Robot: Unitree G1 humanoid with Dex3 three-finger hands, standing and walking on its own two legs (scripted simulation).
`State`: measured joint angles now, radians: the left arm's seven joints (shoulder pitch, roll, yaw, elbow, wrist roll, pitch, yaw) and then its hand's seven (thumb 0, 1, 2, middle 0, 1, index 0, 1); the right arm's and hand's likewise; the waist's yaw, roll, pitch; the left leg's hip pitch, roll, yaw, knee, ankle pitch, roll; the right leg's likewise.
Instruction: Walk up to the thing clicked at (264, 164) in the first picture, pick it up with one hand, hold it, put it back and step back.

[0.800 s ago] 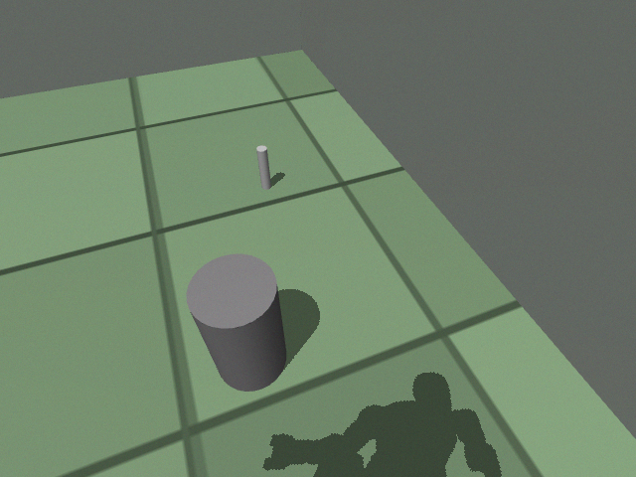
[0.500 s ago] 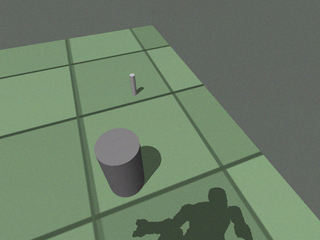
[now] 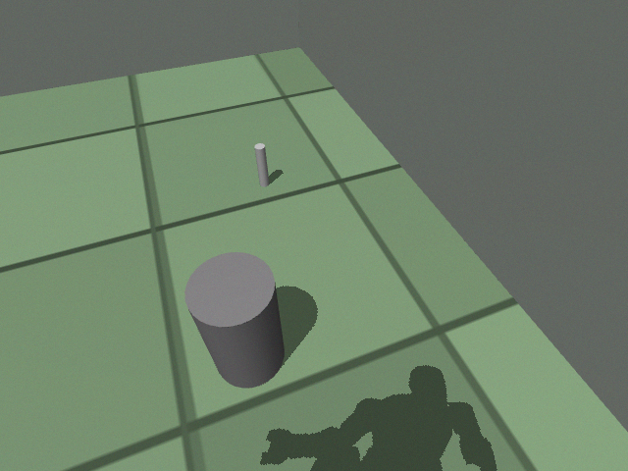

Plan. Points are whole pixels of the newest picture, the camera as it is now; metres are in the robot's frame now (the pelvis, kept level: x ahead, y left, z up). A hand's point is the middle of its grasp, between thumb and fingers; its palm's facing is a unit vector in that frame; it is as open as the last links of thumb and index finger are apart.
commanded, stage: stand
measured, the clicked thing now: (262, 165) +1.51 +0.33 -0.67
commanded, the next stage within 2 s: walk up in 0.32 s
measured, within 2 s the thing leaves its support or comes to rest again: neither
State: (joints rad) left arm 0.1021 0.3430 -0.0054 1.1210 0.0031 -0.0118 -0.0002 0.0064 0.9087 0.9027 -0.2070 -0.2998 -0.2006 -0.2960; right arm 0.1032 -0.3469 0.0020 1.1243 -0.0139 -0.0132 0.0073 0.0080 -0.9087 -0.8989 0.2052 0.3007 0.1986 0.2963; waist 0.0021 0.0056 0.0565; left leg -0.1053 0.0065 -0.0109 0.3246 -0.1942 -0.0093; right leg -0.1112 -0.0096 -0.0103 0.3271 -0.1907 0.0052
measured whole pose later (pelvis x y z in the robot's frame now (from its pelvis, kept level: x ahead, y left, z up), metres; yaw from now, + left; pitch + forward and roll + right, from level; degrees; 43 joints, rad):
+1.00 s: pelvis -0.02 -0.06 -0.03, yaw +40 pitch -3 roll +1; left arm 0.22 0.42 0.08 0.76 0.03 0.05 -0.04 0.01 0.91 0.90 -0.21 -0.30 -0.20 -0.30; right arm 0.24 -0.40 -0.08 0.70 -0.05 0.03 0.05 0.01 -0.91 -0.90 0.20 0.30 0.20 0.30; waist 0.04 -0.09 0.16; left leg -0.32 -0.03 0.04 0.66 -0.30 0.04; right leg -0.29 -0.12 -0.16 0.93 -0.54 0.01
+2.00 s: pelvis +0.02 -0.08 -0.05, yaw +83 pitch -2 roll -1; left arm 0.25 0.41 0.06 0.78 0.03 0.00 -0.02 0.01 0.91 0.90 -0.21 -0.30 -0.20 -0.30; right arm 0.27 -0.43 -0.04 0.76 -0.01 0.00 -0.03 0.01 -0.90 -0.90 0.21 0.30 0.20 0.30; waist 0.02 0.01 0.13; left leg -0.47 -0.07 -0.20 0.96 -0.46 0.01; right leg -0.39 -0.02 -0.06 0.82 -0.38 -0.02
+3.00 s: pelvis +0.02 -0.06 -0.01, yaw +94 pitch -2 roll +0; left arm 0.07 0.38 0.01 1.08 0.00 -0.01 -0.01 0.01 0.91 0.90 -0.21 -0.30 -0.20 -0.30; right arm 0.10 -0.36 0.01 1.10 -0.01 -0.03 0.01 0.01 -0.91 -0.90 0.21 0.30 0.20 0.30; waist 0.01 -0.01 0.06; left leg -0.21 -0.03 -0.11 0.46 -0.22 -0.01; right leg -0.16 -0.06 -0.10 0.44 -0.24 0.02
